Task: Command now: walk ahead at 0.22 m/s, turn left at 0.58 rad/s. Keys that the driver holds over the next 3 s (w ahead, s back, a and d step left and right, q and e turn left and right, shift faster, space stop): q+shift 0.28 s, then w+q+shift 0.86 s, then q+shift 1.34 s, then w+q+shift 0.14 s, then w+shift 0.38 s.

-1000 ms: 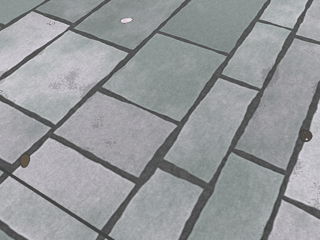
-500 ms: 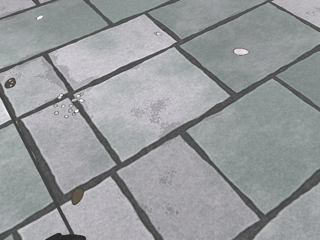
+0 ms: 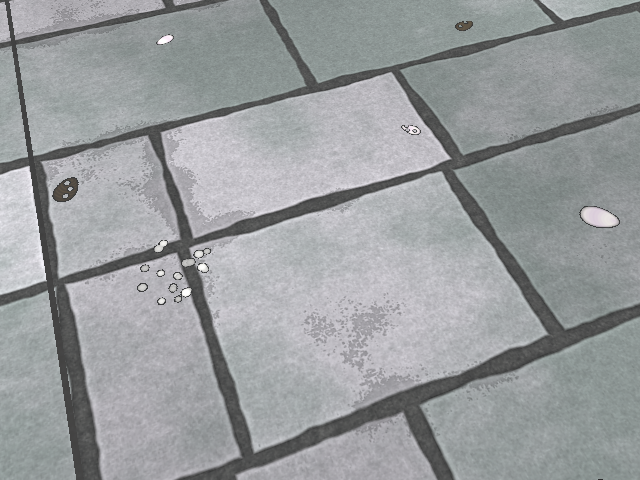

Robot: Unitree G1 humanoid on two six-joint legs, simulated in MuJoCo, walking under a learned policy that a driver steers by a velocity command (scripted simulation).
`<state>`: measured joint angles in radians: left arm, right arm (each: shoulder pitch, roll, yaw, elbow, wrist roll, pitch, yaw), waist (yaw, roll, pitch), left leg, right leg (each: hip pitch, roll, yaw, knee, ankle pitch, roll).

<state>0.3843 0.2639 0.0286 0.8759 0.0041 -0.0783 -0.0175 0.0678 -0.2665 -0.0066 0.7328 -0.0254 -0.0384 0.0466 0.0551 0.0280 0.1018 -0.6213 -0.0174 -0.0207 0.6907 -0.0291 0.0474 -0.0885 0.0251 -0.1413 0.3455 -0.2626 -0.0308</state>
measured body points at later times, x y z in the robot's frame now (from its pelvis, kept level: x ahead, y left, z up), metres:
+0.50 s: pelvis +0.15 +0.00 +0.00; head +0.16 +0.02 +0.45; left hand +0.19 +0.32 -0.10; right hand +0.35 -0.24 -0.11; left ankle +0.19 +0.08 -0.74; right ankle +0.21 -0.12 -0.74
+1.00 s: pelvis +0.30 +0.22 -0.05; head +0.32 +0.25 +0.40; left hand +0.02 +0.32 -0.17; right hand +0.64 +0.28 -0.11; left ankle +0.30 +0.33 -0.74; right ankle +0.24 -0.11 -0.69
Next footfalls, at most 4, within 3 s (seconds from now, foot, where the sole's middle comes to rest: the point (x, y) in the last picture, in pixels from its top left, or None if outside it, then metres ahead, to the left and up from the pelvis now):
0.10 left None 0.23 0.08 -0.78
0.50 right None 0.25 -0.10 -0.78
0.96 left None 0.33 0.36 -0.78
1.38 right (35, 364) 0.63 0.70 -0.78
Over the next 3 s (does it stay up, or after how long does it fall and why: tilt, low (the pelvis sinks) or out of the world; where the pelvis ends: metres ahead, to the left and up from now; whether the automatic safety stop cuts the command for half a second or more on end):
stays up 0.29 0.74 -0.01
